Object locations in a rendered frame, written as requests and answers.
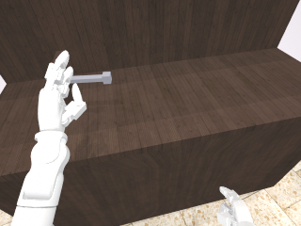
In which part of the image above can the counter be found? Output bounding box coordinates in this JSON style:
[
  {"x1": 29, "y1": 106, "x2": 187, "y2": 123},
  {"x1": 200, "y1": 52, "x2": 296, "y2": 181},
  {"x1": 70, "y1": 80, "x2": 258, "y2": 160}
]
[{"x1": 0, "y1": 0, "x2": 301, "y2": 226}]

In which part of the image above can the right robot hand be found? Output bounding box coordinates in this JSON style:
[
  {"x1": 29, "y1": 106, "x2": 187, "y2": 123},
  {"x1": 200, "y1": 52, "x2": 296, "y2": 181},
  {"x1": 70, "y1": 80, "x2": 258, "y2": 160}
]
[{"x1": 216, "y1": 186, "x2": 253, "y2": 226}]

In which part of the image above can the robot left forearm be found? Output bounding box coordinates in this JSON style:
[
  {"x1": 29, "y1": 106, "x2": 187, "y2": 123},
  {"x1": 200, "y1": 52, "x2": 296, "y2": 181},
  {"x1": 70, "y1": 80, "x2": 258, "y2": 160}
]
[{"x1": 9, "y1": 130, "x2": 71, "y2": 226}]

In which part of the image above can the tap lever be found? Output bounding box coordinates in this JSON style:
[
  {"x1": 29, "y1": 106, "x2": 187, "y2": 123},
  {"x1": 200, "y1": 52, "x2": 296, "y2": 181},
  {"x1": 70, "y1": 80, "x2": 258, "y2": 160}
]
[{"x1": 70, "y1": 72, "x2": 112, "y2": 85}]

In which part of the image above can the left robot hand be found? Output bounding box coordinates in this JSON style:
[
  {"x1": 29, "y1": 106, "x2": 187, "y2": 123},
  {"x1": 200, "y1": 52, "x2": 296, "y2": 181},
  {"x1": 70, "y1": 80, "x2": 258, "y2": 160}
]
[{"x1": 38, "y1": 50, "x2": 87, "y2": 132}]

